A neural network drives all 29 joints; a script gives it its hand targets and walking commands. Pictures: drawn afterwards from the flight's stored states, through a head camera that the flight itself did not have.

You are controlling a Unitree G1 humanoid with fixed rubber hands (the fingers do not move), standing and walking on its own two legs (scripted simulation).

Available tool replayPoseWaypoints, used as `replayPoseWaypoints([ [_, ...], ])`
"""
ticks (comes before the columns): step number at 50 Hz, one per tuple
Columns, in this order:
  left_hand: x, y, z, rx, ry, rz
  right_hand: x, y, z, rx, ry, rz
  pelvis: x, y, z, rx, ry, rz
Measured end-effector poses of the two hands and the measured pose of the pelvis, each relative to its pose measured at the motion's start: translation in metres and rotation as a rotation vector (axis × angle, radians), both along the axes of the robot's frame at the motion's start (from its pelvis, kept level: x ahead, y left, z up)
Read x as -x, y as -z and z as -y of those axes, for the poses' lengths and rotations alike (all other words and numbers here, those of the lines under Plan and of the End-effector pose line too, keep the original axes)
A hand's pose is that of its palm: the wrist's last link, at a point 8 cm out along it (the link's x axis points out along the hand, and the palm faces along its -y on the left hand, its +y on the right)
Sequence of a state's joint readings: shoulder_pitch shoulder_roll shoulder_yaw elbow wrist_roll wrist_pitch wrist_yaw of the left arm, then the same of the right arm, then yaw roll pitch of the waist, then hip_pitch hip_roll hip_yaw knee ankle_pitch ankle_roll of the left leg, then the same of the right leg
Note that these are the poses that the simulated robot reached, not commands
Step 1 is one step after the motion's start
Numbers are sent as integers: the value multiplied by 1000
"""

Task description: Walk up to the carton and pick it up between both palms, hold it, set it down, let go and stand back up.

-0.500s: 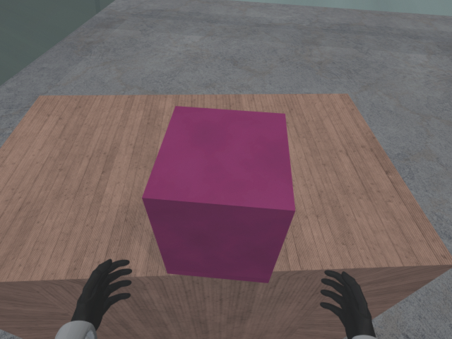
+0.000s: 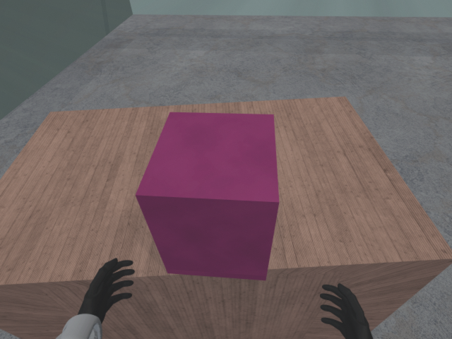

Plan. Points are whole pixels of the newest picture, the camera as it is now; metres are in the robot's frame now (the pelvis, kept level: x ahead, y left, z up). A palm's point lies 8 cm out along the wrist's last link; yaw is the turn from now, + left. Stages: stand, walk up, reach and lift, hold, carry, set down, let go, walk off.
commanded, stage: set down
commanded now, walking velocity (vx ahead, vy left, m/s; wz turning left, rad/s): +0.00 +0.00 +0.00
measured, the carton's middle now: (218, 197) +0.38 +0.03 +0.06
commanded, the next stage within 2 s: let go in 0.34 s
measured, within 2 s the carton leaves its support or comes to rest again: neither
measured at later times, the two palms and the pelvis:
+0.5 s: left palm (96, 307) +0.20 +0.23 +0.00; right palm out of the picture +0.16 -0.22 -0.07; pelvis -0.02 +0.00 +0.00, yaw +0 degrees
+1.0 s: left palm (93, 310) +0.19 +0.23 +0.00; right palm out of the picture +0.13 -0.23 -0.07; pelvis -0.02 +0.01 +0.00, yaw -2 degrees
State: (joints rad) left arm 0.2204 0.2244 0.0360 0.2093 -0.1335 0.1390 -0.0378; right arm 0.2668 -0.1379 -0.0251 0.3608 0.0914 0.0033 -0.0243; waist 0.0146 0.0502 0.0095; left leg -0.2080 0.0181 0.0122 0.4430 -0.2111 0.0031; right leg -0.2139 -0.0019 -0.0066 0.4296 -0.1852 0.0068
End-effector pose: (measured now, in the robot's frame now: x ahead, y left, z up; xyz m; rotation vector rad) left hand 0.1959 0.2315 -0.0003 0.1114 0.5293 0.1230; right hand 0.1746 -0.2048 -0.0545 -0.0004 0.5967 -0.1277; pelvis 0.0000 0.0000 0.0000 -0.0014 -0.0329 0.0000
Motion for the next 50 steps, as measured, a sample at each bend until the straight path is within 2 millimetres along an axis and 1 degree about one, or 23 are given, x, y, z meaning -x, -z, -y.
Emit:
replayPoseWaypoints([
  [6, 0, 0, 1, -12, -8, -4, -1, 5, 5, 9, -15, -4, 6, 1, 4, -5, -1, 13],
  [19, -1, -1, 2, -34, 2, -14, 13, 15, 11, 20, -20, -64, 15, 2, 5, -10, 0, 34],
  [26, -2, -2, 1, -38, 24, -21, 17, 15, 14, 39, -23, -76, 17, 2, 1, -9, 2, 38],
  [39, -2, -2, -3, -26, 53, -22, 25, 13, 10, 40, -27, -77, 22, 2, -7, -10, 17, 50],
  [45, -2, -2, -3, -38, 65, -26, 29, 12, 12, 40, -31, -77, 24, 2, -9, -11, 25, 57],
  [48, -2, -2, -2, -56, 76, -18, 32, 13, 16, 59, -36, -83, 25, 3, -9, -12, 26, 59],
  [50, 2, 1, -3, -82, 84, -4, 40, 18, 25, 93, -41, -124, 24, 2, -8, -13, 26, 53],
])
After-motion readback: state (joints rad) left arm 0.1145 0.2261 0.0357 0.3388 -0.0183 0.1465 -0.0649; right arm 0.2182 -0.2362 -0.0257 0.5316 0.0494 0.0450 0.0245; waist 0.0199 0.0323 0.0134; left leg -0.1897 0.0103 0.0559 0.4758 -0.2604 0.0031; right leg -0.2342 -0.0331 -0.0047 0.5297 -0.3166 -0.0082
